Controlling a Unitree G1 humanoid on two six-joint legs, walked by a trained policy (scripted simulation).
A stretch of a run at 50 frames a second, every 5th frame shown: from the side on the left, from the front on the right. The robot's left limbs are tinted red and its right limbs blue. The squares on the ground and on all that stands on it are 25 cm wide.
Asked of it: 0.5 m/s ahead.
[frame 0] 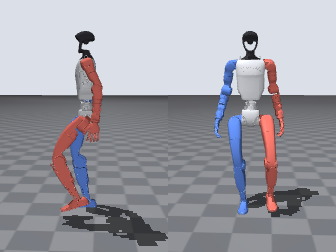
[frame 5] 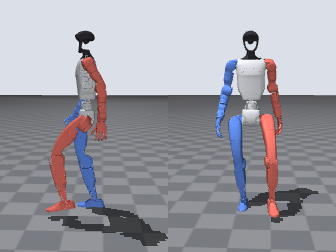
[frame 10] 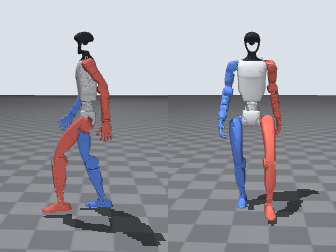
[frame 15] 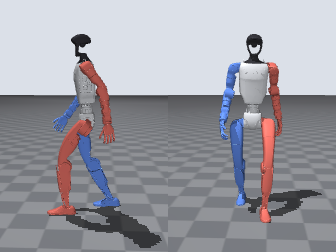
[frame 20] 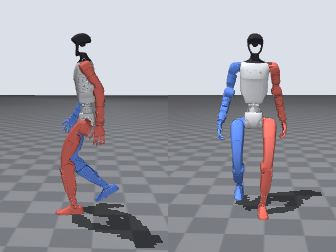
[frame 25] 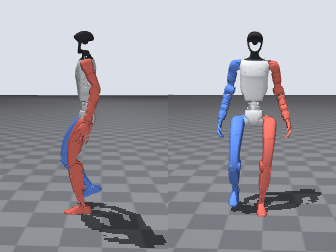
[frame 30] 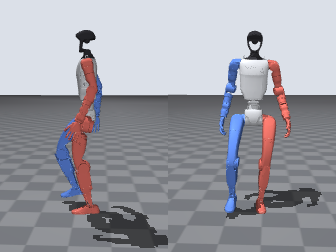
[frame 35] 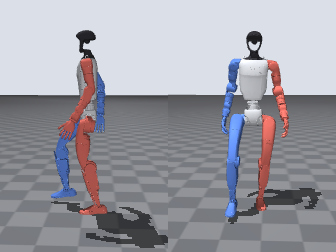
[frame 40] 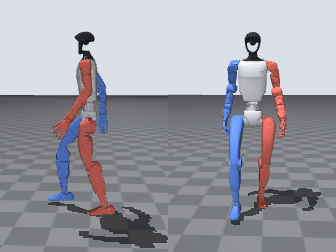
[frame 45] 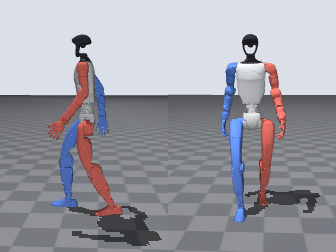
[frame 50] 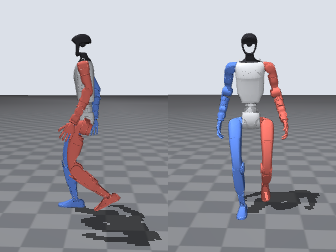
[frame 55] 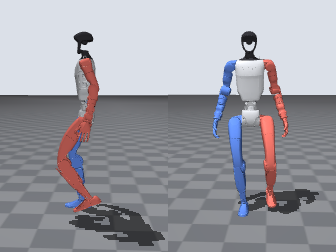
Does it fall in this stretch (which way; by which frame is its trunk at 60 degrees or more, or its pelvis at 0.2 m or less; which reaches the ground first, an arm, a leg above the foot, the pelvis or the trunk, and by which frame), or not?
no
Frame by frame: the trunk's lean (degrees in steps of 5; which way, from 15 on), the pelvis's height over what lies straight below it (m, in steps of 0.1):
0: 0, 0.8
5: 0, 0.8
10: 5, 0.8
15: 5, 0.8
20: 5, 0.8
25: 5, 0.8
30: 0, 0.8
35: 5, 0.8
40: 5, 0.8
45: 5, 0.8
50: 5, 0.8
55: 5, 0.8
